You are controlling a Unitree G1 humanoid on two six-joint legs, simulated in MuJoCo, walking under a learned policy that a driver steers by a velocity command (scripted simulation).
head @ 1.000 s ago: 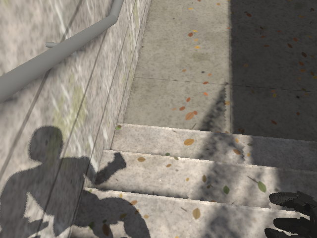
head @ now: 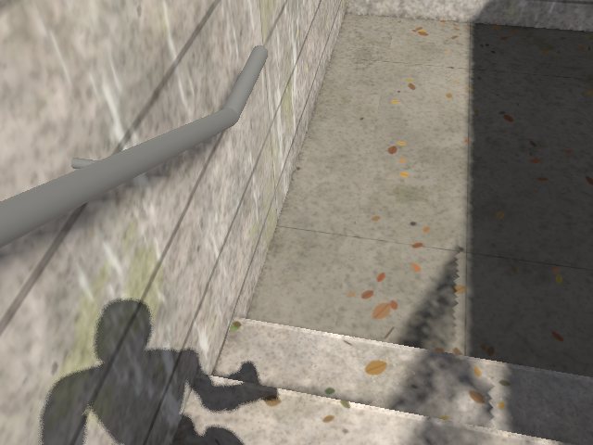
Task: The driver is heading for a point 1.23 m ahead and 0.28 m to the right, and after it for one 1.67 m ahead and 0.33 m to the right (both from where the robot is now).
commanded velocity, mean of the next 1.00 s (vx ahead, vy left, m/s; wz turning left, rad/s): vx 0.49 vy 0.00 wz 0.00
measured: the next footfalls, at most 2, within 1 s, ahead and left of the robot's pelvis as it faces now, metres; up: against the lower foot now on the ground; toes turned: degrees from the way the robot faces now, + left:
left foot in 0.02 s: +0.07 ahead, +0.15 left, +0.00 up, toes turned -2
right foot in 0.42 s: +0.35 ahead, -0.14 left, -0.17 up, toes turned +2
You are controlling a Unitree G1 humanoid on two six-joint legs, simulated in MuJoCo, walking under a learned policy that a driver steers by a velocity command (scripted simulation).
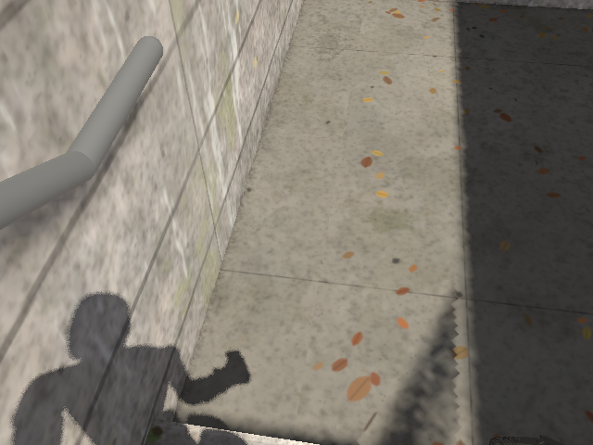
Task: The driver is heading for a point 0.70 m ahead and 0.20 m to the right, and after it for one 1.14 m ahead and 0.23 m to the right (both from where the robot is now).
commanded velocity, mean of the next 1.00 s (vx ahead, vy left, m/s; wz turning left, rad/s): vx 0.50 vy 0.00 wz -0.41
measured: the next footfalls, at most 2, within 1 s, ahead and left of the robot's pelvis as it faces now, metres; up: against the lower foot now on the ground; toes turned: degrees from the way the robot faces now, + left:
right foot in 0.56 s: +0.42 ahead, -0.19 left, -0.17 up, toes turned -8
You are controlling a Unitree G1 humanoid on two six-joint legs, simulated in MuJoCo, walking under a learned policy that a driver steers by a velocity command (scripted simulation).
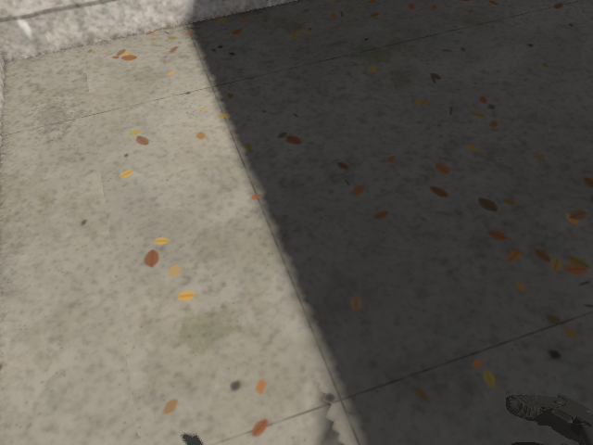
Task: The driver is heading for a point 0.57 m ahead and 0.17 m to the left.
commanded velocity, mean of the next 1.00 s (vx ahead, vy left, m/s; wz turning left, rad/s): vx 0.39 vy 0.00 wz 0.05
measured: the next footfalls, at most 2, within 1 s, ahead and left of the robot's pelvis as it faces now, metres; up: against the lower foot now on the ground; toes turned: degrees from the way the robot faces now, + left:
left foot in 0.10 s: +0.20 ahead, +0.15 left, -0.17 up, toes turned -7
right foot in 0.52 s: +0.48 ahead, -0.03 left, -0.17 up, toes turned +5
